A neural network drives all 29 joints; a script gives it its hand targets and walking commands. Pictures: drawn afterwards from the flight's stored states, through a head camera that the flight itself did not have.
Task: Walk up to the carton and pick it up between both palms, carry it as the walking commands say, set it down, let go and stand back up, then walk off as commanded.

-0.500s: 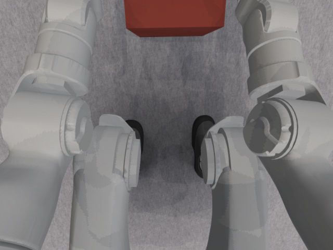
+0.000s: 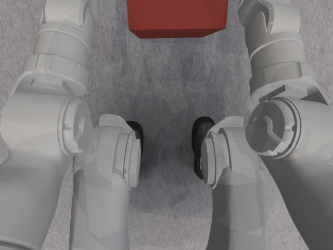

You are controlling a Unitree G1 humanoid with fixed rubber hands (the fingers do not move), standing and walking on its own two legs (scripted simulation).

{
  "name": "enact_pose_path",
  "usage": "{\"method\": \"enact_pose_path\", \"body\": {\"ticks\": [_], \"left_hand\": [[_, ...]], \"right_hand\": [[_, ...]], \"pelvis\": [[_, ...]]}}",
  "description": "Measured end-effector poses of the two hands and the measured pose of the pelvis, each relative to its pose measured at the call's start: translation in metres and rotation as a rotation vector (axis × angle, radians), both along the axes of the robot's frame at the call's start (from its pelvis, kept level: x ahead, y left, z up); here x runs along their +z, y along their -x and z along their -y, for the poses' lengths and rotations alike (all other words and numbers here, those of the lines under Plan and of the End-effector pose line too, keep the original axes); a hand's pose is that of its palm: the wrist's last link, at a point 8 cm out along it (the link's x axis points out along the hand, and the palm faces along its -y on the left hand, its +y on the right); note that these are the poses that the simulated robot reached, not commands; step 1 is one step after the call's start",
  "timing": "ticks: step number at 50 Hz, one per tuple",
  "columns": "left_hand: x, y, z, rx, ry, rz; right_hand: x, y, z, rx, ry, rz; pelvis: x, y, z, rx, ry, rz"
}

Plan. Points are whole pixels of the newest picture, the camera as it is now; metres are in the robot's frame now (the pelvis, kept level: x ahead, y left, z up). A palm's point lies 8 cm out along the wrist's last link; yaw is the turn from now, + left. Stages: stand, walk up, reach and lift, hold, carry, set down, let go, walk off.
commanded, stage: set down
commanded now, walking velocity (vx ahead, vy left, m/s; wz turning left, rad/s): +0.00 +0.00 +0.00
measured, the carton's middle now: out of the picture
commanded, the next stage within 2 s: none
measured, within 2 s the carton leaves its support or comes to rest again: neither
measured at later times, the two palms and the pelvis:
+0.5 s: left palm out of the picture +0.54 +0.15 -0.21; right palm out of the picture +0.55 -0.12 -0.18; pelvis +0.00 +0.00 +0.00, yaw +0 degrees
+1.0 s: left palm out of the picture +0.55 +0.17 -0.20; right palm out of the picture +0.55 -0.14 -0.19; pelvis +0.00 +0.00 +0.00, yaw +0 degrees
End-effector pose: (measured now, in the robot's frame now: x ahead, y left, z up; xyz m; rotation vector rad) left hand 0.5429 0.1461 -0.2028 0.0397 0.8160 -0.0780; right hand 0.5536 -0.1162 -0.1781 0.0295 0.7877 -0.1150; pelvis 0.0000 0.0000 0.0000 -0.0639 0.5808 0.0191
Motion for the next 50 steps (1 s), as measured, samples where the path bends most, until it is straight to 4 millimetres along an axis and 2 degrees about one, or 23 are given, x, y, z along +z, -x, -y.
{"method": "enact_pose_path", "body": {"ticks": [27, 40, 50], "left_hand": [[-0.003, -0.001, 0.0, -0.012, 0.005, 0.034], [-0.005, -0.002, -0.019, 0.069, -0.026, 0.061], [-0.001, -0.004, -0.029, 0.109, -0.028, 0.068]], "right_hand": [[-0.004, 0.0, 0.004, 0.002, 0.001, 0.013], [-0.014, 0.008, 0.022, 0.035, 0.107, 0.0], [-0.011, 0.006, 0.023, 0.028, 0.121, 0.013]], "pelvis": [[-0.002, -0.001, 0.001, 0.001, -0.001, 0.004], [-0.001, -0.001, 0.002, 0.002, -0.006, 0.008], [-0.001, -0.001, 0.003, 0.002, -0.008, 0.011]]}}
